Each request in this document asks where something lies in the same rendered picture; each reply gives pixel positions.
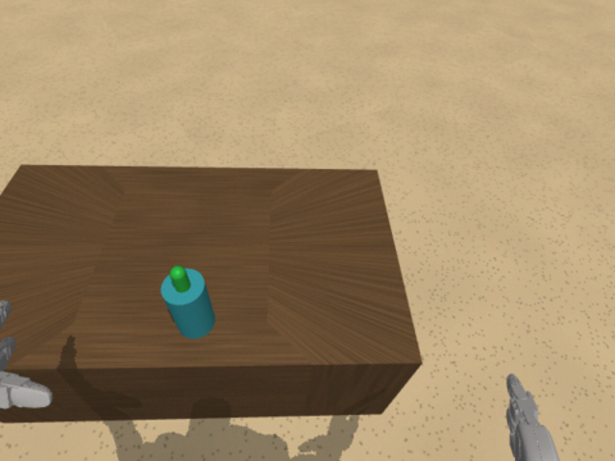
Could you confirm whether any bottle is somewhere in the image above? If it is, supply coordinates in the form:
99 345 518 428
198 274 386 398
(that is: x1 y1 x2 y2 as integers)
160 266 215 339

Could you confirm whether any left robot hand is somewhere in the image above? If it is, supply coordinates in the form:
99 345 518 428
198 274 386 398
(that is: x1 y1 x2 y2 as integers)
0 301 53 409

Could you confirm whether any right robot hand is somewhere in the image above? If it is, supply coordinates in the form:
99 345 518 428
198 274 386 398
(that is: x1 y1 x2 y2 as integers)
506 375 559 461

